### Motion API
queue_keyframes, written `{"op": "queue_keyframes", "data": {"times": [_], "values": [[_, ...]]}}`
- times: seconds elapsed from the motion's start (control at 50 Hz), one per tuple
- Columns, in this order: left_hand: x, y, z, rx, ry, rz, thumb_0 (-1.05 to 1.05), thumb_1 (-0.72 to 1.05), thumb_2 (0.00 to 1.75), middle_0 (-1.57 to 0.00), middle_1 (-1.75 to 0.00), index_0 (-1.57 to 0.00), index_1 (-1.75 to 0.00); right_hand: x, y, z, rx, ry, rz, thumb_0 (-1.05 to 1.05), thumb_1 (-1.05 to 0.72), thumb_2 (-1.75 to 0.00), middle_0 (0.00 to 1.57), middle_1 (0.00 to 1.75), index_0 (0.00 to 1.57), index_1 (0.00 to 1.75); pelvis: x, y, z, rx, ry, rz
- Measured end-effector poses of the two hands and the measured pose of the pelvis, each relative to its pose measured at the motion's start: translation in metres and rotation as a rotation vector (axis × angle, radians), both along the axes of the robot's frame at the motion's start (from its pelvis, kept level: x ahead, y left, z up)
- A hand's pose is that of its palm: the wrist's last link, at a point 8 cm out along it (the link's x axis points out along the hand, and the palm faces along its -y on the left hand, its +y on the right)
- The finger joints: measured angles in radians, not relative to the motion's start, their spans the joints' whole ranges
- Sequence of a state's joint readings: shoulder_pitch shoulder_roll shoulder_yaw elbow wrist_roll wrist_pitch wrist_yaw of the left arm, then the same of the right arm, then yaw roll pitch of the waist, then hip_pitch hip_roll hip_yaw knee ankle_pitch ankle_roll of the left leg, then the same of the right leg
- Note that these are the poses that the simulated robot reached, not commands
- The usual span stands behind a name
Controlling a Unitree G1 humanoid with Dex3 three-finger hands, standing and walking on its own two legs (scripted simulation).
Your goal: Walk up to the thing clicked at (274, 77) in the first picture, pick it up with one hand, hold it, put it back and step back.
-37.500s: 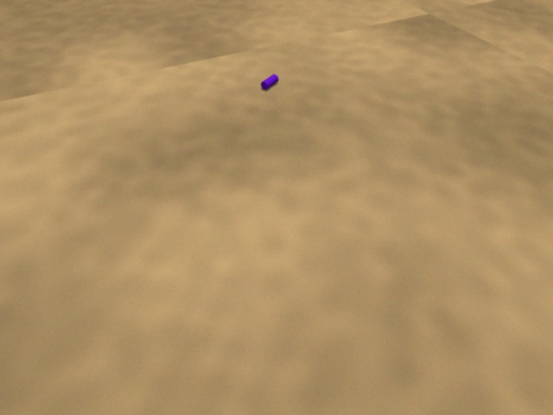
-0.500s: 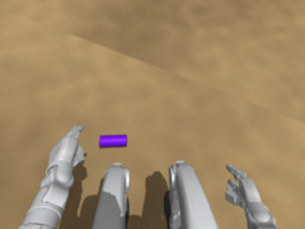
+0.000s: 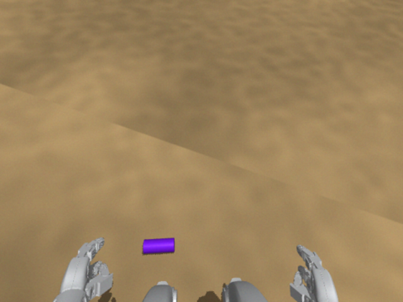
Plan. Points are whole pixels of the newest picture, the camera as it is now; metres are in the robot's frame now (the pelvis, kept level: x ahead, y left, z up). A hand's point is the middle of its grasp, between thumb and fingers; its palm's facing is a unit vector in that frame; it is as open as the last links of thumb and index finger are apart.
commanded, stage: home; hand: left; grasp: from above
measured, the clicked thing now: (159, 245) +0.42 +0.15 -0.66
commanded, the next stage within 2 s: none
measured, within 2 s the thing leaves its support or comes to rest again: neither
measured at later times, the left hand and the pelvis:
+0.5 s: hand (97, 285) +0.17 +0.19 -0.02, palm faces +0.07 -0.98 -0.19, open 7.4 cm; pelvis +0.02 +0.01 +0.03, yaw +1 degrees
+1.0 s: hand (98, 284) +0.18 +0.19 -0.02, palm faces +0.06 -0.98 -0.20, open 7.4 cm; pelvis +0.02 +0.01 +0.03, yaw +0 degrees
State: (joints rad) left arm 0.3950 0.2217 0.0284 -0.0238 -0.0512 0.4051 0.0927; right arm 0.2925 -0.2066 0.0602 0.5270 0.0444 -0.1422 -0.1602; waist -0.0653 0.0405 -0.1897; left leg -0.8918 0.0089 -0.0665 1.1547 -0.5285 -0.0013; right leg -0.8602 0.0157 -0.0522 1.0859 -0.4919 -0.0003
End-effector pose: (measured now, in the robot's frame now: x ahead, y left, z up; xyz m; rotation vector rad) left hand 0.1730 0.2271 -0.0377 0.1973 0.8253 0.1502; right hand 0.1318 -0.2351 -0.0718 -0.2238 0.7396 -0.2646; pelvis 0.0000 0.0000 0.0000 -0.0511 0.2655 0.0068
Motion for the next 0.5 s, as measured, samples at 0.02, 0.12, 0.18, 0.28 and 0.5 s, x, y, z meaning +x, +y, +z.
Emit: {"op": "queue_keyframes", "data": {"times": [0.02, 0.12, 0.18, 0.28, 0.5], "values": [[-0.002, 0.001, 0.007, -0.007, -0.003, 0.007, 0.02, 0.9, 0.9, -0.2, -0.3, -0.21, -0.31, 0.0, -0.001, 0.006, -0.006, -0.009, -0.005, 0.01, -0.91, -0.9, 0.2, 0.3, 0.2, 0.3, 0.003, 0.0, 0.005, 0.0, -0.009, 0.001], [-0.008, 0.004, 0.035, -0.017, -0.021, 0.014, 0.01, 0.9, 0.9, -0.2, -0.3, -0.2, -0.31, 0.01, -0.004, 0.029, -0.029, -0.072, -0.011, 0.01, -0.91, -0.9, 0.2, 0.3, 0.2, 0.3, 0.014, 0.002, 0.02, 0.001, -0.05, 0.005], [-0.01, 0.006, 0.044, -0.02, -0.028, 0.014, 0.01, 0.9, 0.9, -0.2, -0.3, -0.2, -0.31, 0.02, -0.004, 0.038, -0.037, -0.115, -0.002, 0.01, -0.91, -0.9, 0.2, 0.3, 0.2, 0.3, 0.017, 0.003, 0.024, 0.002, -0.067, 0.007], [-0.014, 0.008, 0.046, -0.032, -0.024, 0.014, 0.01, 0.9, 0.9, -0.2, -0.3, -0.2, -0.31, 0.036, 0.0, 0.049, -0.045, -0.176, 0.029, 0.01, -0.91, -0.9, 0.2, 0.3, 0.2, 0.3, 0.019, 0.004, 0.027, 0.003, -0.085, 0.012], [-0.017, 0.009, 0.04, -0.043, -0.01, 0.012, 0.02, 0.9, 0.9, -0.2, -0.3, -0.2, -0.31, 0.047, 0.008, 0.052, -0.047, -0.193, 0.074, 0.01, -0.91, -0.9, 0.2, 0.3, 0.2, 0.3, 0.018, 0.005, 0.027, 0.002, -0.095, 0.015]]}}
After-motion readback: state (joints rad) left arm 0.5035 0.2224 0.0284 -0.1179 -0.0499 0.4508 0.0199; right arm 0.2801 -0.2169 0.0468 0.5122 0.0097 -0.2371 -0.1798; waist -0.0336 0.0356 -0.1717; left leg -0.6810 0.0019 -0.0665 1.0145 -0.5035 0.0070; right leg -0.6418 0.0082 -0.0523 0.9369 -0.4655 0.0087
